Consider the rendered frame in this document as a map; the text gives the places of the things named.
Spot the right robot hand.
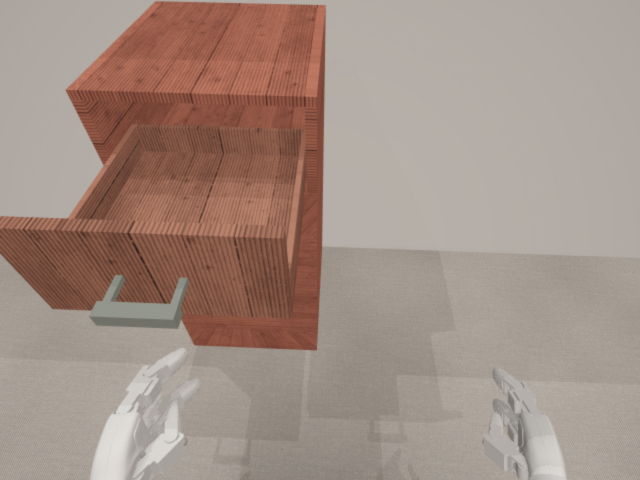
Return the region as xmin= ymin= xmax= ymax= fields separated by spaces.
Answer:
xmin=483 ymin=368 xmax=567 ymax=480

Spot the handle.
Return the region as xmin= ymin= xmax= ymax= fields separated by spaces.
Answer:
xmin=89 ymin=275 xmax=189 ymax=329

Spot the drawer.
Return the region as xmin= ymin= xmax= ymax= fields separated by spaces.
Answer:
xmin=0 ymin=124 xmax=306 ymax=319

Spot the left robot hand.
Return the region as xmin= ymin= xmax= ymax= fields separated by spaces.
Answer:
xmin=90 ymin=348 xmax=201 ymax=480

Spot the cabinet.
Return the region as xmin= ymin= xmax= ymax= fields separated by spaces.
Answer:
xmin=66 ymin=1 xmax=326 ymax=350

